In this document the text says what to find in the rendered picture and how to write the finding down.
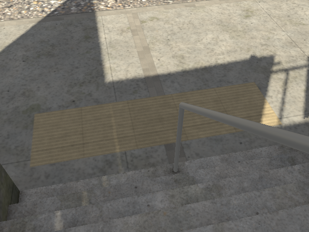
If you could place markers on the stairs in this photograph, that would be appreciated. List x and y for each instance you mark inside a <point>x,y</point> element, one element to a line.
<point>259,190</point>

